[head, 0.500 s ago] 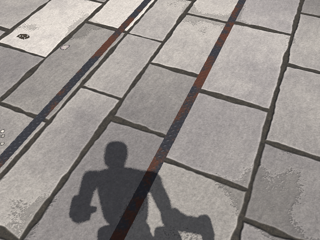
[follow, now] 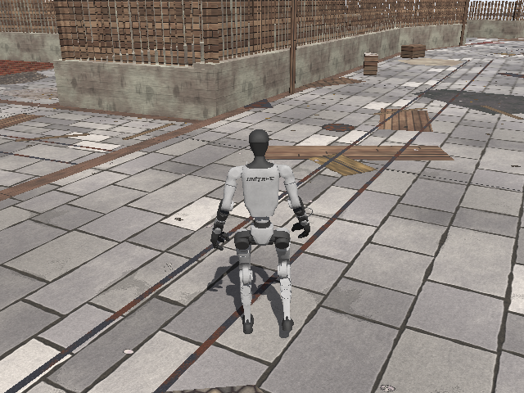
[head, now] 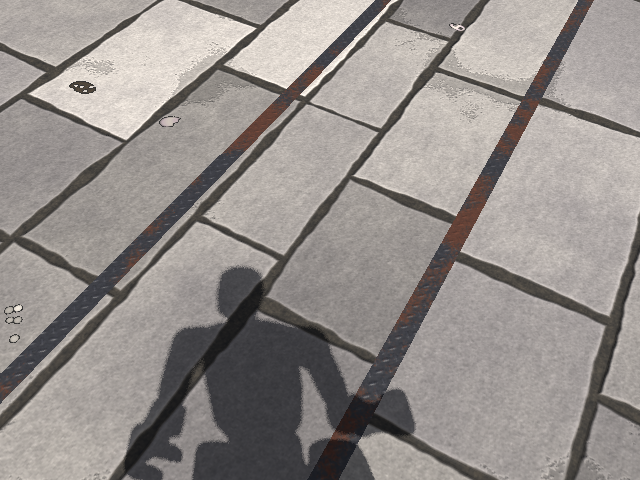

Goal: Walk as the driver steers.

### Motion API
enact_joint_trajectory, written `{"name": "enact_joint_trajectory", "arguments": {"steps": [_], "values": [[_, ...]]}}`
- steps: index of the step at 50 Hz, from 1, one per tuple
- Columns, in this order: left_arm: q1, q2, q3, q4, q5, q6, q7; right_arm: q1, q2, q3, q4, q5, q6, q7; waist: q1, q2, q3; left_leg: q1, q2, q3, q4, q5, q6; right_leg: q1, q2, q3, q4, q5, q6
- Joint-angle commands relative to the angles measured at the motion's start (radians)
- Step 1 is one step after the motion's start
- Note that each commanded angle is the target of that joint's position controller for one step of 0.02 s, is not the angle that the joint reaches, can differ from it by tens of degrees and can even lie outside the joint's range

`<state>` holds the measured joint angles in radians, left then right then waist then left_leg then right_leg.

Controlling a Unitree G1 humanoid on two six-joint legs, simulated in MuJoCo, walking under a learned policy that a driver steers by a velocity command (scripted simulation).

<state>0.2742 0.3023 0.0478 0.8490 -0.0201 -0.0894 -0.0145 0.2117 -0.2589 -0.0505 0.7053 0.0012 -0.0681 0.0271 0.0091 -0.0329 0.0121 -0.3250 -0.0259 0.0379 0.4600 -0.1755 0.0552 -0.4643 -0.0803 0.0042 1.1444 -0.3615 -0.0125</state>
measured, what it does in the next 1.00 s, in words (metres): walks ahead, turning right: right foot, then left foot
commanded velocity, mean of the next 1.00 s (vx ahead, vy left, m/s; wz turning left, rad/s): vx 0.25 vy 0.00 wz -0.43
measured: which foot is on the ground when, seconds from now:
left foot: down 0.00-0.38, up 0.40-0.86, down 0.88-1.00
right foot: up 0.00-0.38, down 0.40-0.88, up 0.90-1.00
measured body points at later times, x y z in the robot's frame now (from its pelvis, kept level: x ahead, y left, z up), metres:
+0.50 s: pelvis +0.25 -0.07 -0.01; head +0.30 -0.09 +0.43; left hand +0.48 +0.15 -0.11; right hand +0.28 -0.36 -0.14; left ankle +0.14 +0.10 -0.63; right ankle +0.33 -0.16 -0.74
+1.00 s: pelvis +0.36 -0.05 +0.00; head +0.40 -0.05 +0.45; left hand +0.65 +0.12 -0.10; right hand +0.36 -0.37 -0.08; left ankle +0.45 +0.04 -0.74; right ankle +0.29 -0.15 -0.67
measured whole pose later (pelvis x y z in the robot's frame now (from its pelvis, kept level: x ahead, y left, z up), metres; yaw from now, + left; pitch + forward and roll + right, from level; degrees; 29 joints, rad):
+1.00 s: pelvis +0.36 -0.05 +0.00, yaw -31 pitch +2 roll +0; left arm 0.17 0.34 0.08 0.63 -0.02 0.05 0.02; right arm 0.15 -0.27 -0.06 0.70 -0.02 -0.02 -0.03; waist 0.00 -0.04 0.01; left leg -0.33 0.00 -0.04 0.50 -0.21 0.00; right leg -0.51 0.12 0.13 1.06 -0.50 0.04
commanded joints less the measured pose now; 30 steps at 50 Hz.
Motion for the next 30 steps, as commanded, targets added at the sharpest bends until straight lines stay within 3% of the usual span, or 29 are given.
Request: {"name": "enact_joint_trajectory", "arguments": {"steps": [1, 3, 9, 14, 16, 18, 19, 20, 21, 22, 23, 24, 25, 27, 30], "values": [[0.015, 0.062, 0.019, -0.065, 0.008, 0.007, 0.002, 0.017, -0.112, -0.032, -0.037, -0.002, -0.026, 0.001, 0.010, 0.129, -0.057, 0.170, 0.254, -0.286, -0.282, 0.155, 0.201, -0.176, -0.070, 0.046, -0.028, 0.097, 0.011], [-0.011, 0.049, 0.016, -0.072, 0.008, 0.023, 0.006, 0.026, -0.132, -0.039, -0.015, -0.007, -0.039, -0.005, 0.017, 0.107, -0.031, 0.154, 0.257, -0.214, -0.316, 0.205, 0.204, -0.208, -0.072, 0.052, -0.090, 0.176, 0.027], [-0.180, 0.023, 0.007, -0.120, 0.001, 0.022, -0.012, 0.083, -0.161, -0.046, 0.043, -0.010, -0.042, -0.026, -0.048, 0.087, 0.030, 0.202, 0.243, -0.034, -0.347, 0.209, 0.139, -0.220, -0.026, 0.054, -0.396, 0.463, 0.015], [-0.294, 0.019, 0.001, -0.187, 0.001, 0.021, -0.040, 0.138, -0.177, -0.053, 0.094, 0.004, -0.023, -0.034, -0.090, 0.076, 0.069, 0.368, 0.294, 0.025, -0.298, 0.244, 0.109, -0.268, -0.006, 0.019, -0.519, 0.408, -0.024], [-0.289, 0.032, 0.008, -0.208, 0.011, 0.018, -0.054, 0.106, -0.190, -0.056, 0.093, 0.006, -0.003, -0.044, -0.067, 0.096, 0.063, 0.400, 0.292, 0.063, -0.190, 0.520, 0.079, -0.222, 0.029, -0.033, -0.552, 0.316, -0.047], [-0.149, 0.082, 0.036, -0.191, 0.019, 0.015, -0.060, 0.082, -0.217, -0.062, 0.080, 0.010, 0.018, -0.064, 0.005, 0.134, -0.045, 0.403, 0.262, 0.096, 0.033, 0.865, 0.035, -0.023, 0.112, -0.101, -0.569, 0.266, -0.077], [-0.008, 0.130, 0.063, -0.157, 0.019, 0.014, -0.052, 0.075, -0.209, -0.057, 0.071, 0.012, 0.025, -0.071, 0.076, 0.108, -0.120, 0.333, 0.213, 0.124, 0.238, 0.846, -0.004, 0.177, 0.150, -0.099, -0.640, 0.369, -0.106], [0.098, 0.226, 0.090, -0.147, 0.022, 0.021, -0.029, 0.107, -0.171, -0.040, 0.043, -0.013, 0.016, -0.074, 0.105, -0.037, -0.231, 0.086, 0.147, 0.131, 0.562, 0.453, -0.066, 0.481, -0.016, 0.128, -0.618, 0.726, -0.177], [0.053, 0.304, 0.088, -0.177, 0.038, 0.019, -0.024, 0.245, -0.049, 0.002, 0.013, -0.042, -0.010, -0.052, -0.017, -0.256, -0.390, -0.306, -0.061, 0.012, 0.928, -0.507, -0.131, 0.822, -0.302, 0.637, -0.624, 1.031, -0.409], [0.088, 0.230, 0.079, -0.198, 0.028, 0.028, -0.023, 0.185, -0.160, -0.017, 0.037, -0.016, -0.029, -0.036, 0.078, -0.100, -0.524, -0.318, -0.015, -0.169, 1.008, -0.491, -0.115, 0.833, -0.284, 0.637, -0.665, 0.973, -0.413], [0.025, 0.185, 0.067, -0.209, 0.021, 0.032, -0.020, 0.091, -0.174, -0.022, 0.003, 0.016, -0.032, -0.033, 0.073, -0.065, -0.389, -0.378, 0.028, -0.157, 0.974, -0.414, -0.099, 0.727, -0.237, 0.488, -0.675, 0.927, -0.367], [-0.023, 0.149, 0.060, -0.212, 0.004, 0.039, -0.015, 0.045, -0.163, -0.019, -0.003, 0.007, -0.028, -0.044, 0.048, 0.025, -0.262, -0.393, 0.067, -0.131, 0.898, -0.342, -0.099, 0.577, -0.181, 0.395, -0.704, 0.853, -0.318], [-0.068, 0.128, 0.053, -0.223, 0.002, 0.048, -0.007, 0.021, -0.166, -0.024, -0.006, -0.007, -0.015, -0.057, 0.021, 0.037, -0.183, -0.363, 0.087, -0.123, 0.835, -0.294, -0.105, 0.432, -0.148, 0.351, -0.737, 0.810, -0.295], [-0.106, 0.130, 0.053, -0.243, 0.026, 0.057, -0.002, 0.055, -0.160, -0.029, -0.013, -0.010, 0.018, -0.064, -0.036, -0.006, -0.145, -0.249, 0.088, -0.121, 0.762, -0.254, -0.112, 0.244, -0.111, 0.316, -0.792, 0.780, -0.287], [-0.112, 0.156, 0.063, -0.246, 0.027, 0.060, 0.010, 0.065, -0.124, -0.021, -0.014, -0.019, 0.034, -0.077, -0.051, -0.030, -0.163, -0.221, 0.063, -0.109, 0.623, -0.197, -0.139, 0.179, -0.083, 0.276, -0.791, 0.830, -0.279]]}}
Keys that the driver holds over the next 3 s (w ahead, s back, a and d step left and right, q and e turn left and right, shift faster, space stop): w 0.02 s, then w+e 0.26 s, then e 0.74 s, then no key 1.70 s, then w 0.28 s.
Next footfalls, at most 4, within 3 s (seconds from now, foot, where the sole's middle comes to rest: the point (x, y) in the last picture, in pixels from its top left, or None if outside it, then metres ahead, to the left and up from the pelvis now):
0.40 right None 0.37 -0.17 -0.78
0.88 left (314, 477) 0.48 0.02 -0.78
1.26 right None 0.31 -0.19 -0.78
1.54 left None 0.45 0.02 -0.78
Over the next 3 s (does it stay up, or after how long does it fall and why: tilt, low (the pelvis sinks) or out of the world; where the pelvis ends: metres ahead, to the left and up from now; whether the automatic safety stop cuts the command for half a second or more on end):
stays up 0.39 -0.08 -0.01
